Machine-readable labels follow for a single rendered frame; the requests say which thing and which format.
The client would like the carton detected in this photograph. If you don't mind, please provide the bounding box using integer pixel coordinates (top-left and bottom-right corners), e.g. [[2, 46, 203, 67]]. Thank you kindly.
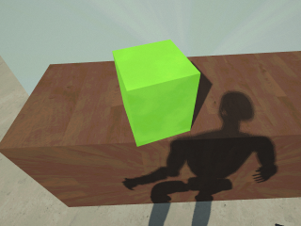
[[112, 40, 200, 147]]

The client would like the pedestal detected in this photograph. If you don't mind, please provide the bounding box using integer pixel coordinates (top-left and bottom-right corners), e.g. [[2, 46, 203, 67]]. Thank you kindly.
[[0, 51, 301, 207]]

